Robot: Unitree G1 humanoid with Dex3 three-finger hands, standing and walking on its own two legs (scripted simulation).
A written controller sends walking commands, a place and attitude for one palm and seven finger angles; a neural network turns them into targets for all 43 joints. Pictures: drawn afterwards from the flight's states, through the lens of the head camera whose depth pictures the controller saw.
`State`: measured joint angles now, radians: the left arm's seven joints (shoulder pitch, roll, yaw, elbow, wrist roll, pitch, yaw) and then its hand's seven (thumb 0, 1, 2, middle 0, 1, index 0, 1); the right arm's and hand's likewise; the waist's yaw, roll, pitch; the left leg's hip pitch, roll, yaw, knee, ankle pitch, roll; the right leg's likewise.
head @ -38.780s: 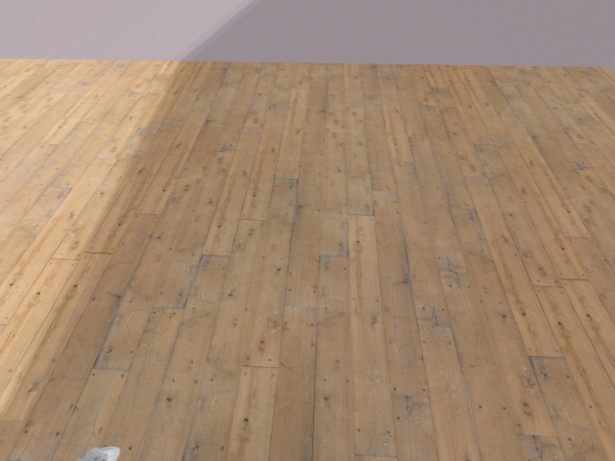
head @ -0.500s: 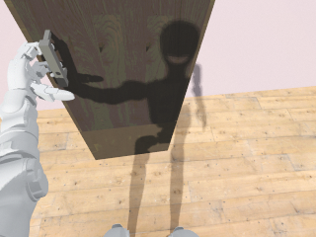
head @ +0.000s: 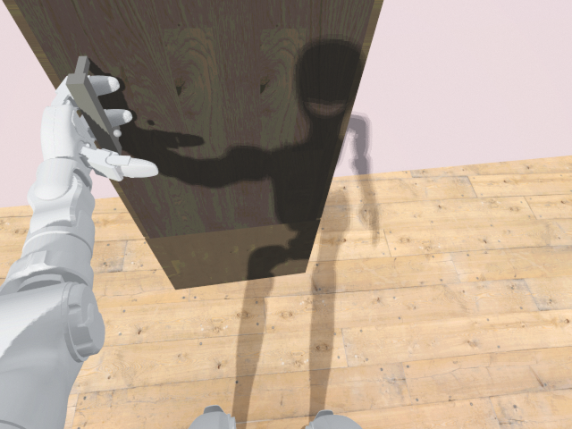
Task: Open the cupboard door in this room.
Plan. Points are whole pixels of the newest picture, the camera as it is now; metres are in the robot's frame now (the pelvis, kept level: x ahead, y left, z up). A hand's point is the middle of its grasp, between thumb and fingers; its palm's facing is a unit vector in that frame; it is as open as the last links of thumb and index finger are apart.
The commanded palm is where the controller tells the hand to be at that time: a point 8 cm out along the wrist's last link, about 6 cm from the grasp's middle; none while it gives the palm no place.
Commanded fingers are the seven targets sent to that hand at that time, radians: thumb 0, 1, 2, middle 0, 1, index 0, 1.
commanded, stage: slide the fingers in behind the handle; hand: left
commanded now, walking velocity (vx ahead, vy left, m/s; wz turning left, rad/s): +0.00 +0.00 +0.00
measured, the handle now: (99, 110) +0.54 +0.24 +0.11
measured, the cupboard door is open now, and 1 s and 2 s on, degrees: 0 1 28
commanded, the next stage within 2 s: close the thumb around the handle in 0.36 s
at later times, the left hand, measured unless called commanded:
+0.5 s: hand (117, 133) +0.50 +0.20 +0.11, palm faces +0.11 -0.99 -0.01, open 14.0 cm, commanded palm +0.47 +0.24 +0.11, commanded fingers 0.00 -0.33 0.37 -0.31 -1.22 -0.31 -1.22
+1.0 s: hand (117, 135) +0.49 +0.20 +0.11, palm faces +0.11 -0.99 -0.01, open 6.9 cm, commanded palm +0.46 +0.24 +0.11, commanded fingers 0.00 0.90 0.90 -0.40 -1.35 -0.40 -1.35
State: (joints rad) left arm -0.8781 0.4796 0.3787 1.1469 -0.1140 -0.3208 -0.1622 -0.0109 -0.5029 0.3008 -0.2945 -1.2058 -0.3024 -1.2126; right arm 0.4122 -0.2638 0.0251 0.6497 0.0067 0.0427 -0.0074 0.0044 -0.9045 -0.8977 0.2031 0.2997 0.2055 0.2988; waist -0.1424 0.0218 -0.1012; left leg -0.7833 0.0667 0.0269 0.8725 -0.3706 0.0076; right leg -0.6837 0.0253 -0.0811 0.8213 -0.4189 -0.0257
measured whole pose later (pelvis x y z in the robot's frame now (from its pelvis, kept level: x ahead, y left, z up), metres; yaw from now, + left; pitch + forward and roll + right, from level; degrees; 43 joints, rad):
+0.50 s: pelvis +0.00 +0.00 +0.00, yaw +0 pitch +16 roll -2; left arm -0.88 0.47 0.36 1.14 -0.12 -0.33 -0.16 -0.01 -0.50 0.30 -0.30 -1.20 -0.30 -1.22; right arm 0.40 -0.26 0.02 0.65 0.01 0.04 -0.01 0.00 -0.90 -0.90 0.20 0.30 0.21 0.30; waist -0.13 0.02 -0.10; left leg -0.78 0.06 0.02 0.87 -0.37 0.01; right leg -0.68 0.02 -0.08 0.82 -0.42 -0.03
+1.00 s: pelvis +0.01 +0.00 +0.00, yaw +0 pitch +16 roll -2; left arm -0.84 0.45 0.35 1.11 -0.12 -0.33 -0.15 0.00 0.53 0.74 -0.36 -1.31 -0.35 -1.31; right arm 0.40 -0.26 0.02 0.65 0.01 0.05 0.00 0.00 -0.90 -0.90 0.20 0.30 0.21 0.30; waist -0.13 0.03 -0.11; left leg -0.77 0.06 0.03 0.87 -0.38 0.01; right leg -0.67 0.02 -0.08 0.81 -0.42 -0.02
